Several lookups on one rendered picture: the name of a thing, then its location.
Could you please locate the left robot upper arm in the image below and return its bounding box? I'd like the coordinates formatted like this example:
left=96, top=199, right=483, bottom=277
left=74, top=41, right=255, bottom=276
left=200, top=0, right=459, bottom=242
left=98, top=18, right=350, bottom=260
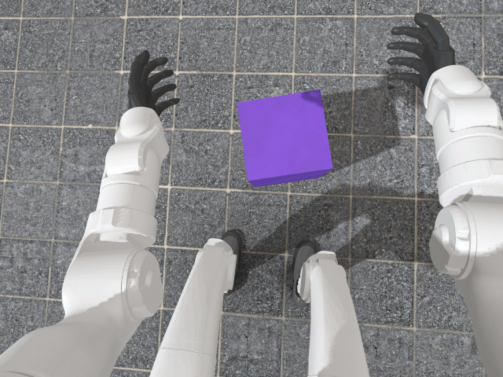
left=0, top=248, right=163, bottom=377

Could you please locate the robot left foot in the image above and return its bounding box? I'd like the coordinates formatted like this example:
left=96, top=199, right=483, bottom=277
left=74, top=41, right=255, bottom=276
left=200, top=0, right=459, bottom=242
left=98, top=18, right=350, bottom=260
left=221, top=231, right=242, bottom=296

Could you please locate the left robot hand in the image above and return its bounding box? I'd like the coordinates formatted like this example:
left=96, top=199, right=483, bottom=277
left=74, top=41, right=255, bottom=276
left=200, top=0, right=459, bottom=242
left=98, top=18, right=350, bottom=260
left=127, top=50, right=180, bottom=117

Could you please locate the right robot upper arm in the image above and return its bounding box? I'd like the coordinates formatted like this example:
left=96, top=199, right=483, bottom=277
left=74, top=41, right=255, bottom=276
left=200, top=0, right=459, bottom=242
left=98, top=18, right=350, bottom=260
left=429, top=201, right=503, bottom=377

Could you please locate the robot foot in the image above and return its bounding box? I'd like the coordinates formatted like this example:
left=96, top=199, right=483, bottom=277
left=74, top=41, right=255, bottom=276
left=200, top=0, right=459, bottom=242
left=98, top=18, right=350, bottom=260
left=221, top=231, right=242, bottom=296
left=292, top=240, right=317, bottom=307

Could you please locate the robot left forearm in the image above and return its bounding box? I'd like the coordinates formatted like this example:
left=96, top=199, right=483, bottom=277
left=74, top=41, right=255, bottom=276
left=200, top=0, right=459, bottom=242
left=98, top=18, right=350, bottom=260
left=62, top=107, right=169, bottom=312

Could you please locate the right robot hand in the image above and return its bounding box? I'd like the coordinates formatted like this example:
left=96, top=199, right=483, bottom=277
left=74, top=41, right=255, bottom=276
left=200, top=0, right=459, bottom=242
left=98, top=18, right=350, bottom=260
left=387, top=13, right=456, bottom=95

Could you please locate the robot right foot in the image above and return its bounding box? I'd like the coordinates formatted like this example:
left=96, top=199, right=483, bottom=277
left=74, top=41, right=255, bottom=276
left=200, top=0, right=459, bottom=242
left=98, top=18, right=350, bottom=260
left=292, top=240, right=317, bottom=307

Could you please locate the carton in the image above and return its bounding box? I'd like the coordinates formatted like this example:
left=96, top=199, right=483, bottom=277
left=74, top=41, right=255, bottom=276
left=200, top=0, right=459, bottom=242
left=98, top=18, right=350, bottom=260
left=237, top=90, right=333, bottom=187

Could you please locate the robot right forearm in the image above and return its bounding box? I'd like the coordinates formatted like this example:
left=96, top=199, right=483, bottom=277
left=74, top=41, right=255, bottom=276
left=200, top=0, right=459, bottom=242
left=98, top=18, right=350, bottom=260
left=424, top=65, right=503, bottom=207

